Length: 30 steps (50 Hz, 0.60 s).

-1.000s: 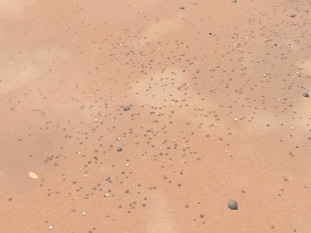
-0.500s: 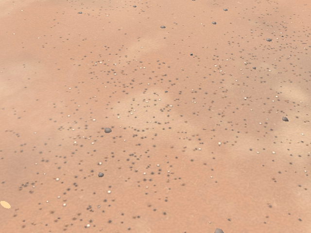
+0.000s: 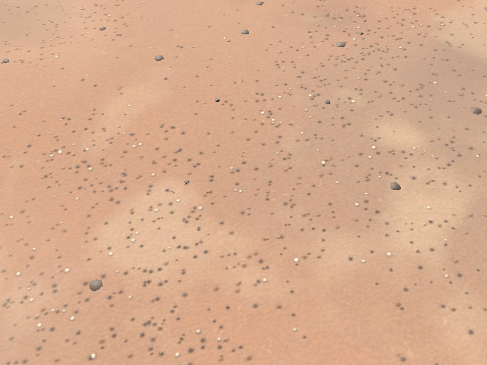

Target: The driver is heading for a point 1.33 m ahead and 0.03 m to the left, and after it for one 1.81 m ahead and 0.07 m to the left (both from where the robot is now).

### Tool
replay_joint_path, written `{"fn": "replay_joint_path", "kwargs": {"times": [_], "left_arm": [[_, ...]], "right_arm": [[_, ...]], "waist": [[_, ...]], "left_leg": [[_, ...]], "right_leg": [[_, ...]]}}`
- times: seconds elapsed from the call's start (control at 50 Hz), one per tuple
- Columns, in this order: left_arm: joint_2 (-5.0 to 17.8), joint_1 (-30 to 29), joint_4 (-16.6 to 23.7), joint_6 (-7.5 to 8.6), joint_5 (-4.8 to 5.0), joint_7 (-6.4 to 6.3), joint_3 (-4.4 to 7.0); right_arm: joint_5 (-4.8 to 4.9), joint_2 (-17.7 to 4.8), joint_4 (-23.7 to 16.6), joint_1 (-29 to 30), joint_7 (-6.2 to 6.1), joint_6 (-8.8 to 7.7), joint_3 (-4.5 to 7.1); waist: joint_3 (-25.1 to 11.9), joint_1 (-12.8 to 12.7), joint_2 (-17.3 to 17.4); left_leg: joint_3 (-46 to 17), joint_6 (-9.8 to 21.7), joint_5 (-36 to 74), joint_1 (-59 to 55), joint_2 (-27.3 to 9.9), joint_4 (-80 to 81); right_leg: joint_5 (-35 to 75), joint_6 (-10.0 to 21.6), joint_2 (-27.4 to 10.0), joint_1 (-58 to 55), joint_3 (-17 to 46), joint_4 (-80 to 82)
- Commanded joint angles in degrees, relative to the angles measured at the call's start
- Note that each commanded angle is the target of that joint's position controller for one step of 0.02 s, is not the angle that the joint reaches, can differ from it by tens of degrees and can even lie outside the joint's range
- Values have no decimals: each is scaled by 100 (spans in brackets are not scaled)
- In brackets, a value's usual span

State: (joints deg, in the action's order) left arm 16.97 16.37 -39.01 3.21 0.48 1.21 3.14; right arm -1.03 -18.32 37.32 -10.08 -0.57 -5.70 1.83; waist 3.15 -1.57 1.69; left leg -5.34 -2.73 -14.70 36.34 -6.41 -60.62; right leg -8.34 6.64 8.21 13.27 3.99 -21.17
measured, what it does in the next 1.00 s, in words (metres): walks ahead: left foot, then right foot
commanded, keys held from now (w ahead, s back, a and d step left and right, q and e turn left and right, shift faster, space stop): w+e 0.28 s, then w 0.38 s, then w+q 0.34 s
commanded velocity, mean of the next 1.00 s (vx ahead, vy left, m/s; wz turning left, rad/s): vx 0.50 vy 0.00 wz -0.20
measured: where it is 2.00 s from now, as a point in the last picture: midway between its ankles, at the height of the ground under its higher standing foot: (275, 180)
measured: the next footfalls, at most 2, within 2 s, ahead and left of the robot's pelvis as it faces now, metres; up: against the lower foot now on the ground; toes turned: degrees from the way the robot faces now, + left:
left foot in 0.26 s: +0.33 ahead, +0.15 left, +0.00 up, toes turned -13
right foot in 0.74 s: +0.52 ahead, -0.17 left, +0.00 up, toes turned -16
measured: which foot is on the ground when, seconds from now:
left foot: up 0.00-0.24, down 0.26-0.76, up 0.78-1.00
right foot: down 0.00-0.26, up 0.28-0.72, down 0.74-1.00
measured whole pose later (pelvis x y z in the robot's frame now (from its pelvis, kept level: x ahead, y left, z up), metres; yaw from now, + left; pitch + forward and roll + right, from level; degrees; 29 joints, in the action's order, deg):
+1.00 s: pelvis +0.52 -0.08 +0.00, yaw -9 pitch +0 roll -2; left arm 15.3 17.2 -45.5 5.6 -0.9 1.0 3.5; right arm 1.5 -18.4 43.8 -13.7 -0.1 -1.9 3.7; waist 1.6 -1.9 3.3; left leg -4.6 -1.0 -9.2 37.4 -5.6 -59.7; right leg -11.0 3.2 2.2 5.7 -8.0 -16.5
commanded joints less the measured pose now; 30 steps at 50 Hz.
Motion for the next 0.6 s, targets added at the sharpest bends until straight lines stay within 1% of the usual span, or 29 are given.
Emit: {"fn": "replay_joint_path", "kwargs": {"times": [0.02,0.06,0.08,0.12,0.16,0.18,0.2,0.22,0.24,0.26,0.28,0.3,0.32,0.34,0.36,0.38,0.4,0.42,0.44,0.46,0.5,0.56,0.6], "left_arm": [[906,-248,367,99,31,-109,245],[944,-74,274,47,76,-149,256],[980,43,224,23,93,-166,267],[1028,263,119,-19,123,-184,285],[958,355,60,-64,147,-199,270],[944,347,49,-82,135,-205,268],[945,306,49,-102,117,-205,276],[884,232,62,-123,105,-200,262],[670,241,84,-112,79,-179,187],[264,351,179,-87,-25,-148,43],[35,1095,362,-28,161,-143,-47],[664,1020,192,-29,229,-181,60],[927,400,225,-55,184,-187,140],[841,75,287,-68,104,-200,130],[750,-159,366,-46,41,-183,132],[632,-174,389,-41,65,-144,125],[516,-127,370,-48,85,-121,100],[403,-102,343,-60,78,-105,71],[325,-169,354,-68,53,-93,43],[261,-322,406,-63,18,-83,10],[176,-641,476,-16,-21,-42,-55],[105,-1204,557,76,5,40,-112],[152,-1541,640,107,42,78,-106]], "right_arm": [[-56,-353,-326,-50,-40,11,93],[-22,-225,-430,458,-10,-38,41],[10,-203,-474,684,17,-64,28],[99,-283,-553,969,72,-115,53],[137,-446,-579,1010,121,-155,120],[150,-530,-573,947,137,-172,166],[164,-602,-544,798,142,-189,212],[170,-659,-460,447,128,-209,266],[118,-814,-378,-87,87,-238,353],[27,-1111,-341,-904,29,-237,435],[-36,-1518,-110,-1304,65,-152,543],[92,-954,-156,-1223,111,-127,450],[105,-603,-164,-1039,98,-101,355],[50,-503,-155,-803,108,-72,302],[33,-400,-95,-672,112,-54,264],[2,-333,-53,-618,104,-63,231],[17,-292,2,-608,109,-83,225],[58,-286,70,-631,121,-100,226],[96,-342,134,-654,129,-113,243],[120,-444,192,-676,131,-117,270],[150,-594,286,-693,122,-88,307],[196,-744,440,-833,108,-20,324],[229,-827,583,-1077,108,21,335]], "waist": [[-166,139,-384],[-172,-90,-467],[-198,-196,-488],[-234,-306,-559],[-290,-270,-663],[-321,-200,-745],[-349,-99,-849],[-434,112,-903],[-801,393,-807],[-1648,682,-100],[-2171,338,1769],[-1769,481,1143],[-1050,649,589],[-666,578,222],[-341,508,197],[-227,380,340],[-214,316,456],[-232,273,481],[-199,252,462],[-159,254,424],[-138,320,309],[-72,514,283],[-36,628,301]], "left_leg": [[188,-211,987,-210,78,933],[230,-220,1727,-524,290,1945],[263,-224,1953,-704,414,2307],[182,-209,2041,-876,553,2717],[11,-113,1752,-924,595,3089],[-44,-33,1481,-1007,608,3186],[-37,71,1170,-1196,613,3235],[58,215,1081,-1674,624,3436],[-18,448,1052,-2627,415,3578],[-983,836,655,-4089,-609,3491],[-3720,1796,-642,-5644,-1826,4050],[-4147,1718,-1887,-5369,-1810,4338],[-3164,1460,-1672,-4738,-1484,4404],[-2415,1331,-864,-4120,-1187,4464],[-1909,1334,-185,-3663,-950,4576],[-1499,1295,247,-3345,-769,4715],[-1246,1313,509,-3193,-663,4834],[-1047,1378,788,-3126,-625,4911],[-892,1448,1030,-3071,-632,4997],[-782,1517,1252,-3059,-668,5083],[-509,1553,1538,-3085,-658,5188],[-48,1417,1676,-3012,-503,5218],[11,1369,1669,-3095,-571,5195]], "right_leg": [[875,950,-1285,505,1188,946],[534,727,-1107,561,1071,799],[392,664,-1099,545,1116,743],[175,623,-1223,309,1406,572],[48,548,-1363,-168,1800,213],[87,494,-1450,-376,1996,24],[199,435,-1507,-491,2146,-164],[318,337,-1446,-465,2169,-431],[452,148,-1171,-272,1960,-1133],[-434,-74,-793,377,1435,-2751],[-2662,-438,-55,2434,668,-4522],[-2363,-538,-570,3088,763,-5226],[-1782,-581,-735,3190,677,-5352],[-1407,-616,-883,3025,513,-5231],[-1166,-633,-993,2964,501,-4946],[-1021,-624,-1111,2728,456,-4726],[-966,-629,-1146,2571,364,-4509],[-968,-645,-1153,2504,265,-4305],[-926,-670,-1177,2514,195,-4038],[-807,-701,-1222,2580,128,-3721],[-285,-735,-1322,2549,-2,-2981],[563,-724,-1240,2126,-228,-1885],[809,-696,-1141,1892,-325,-1482]]}}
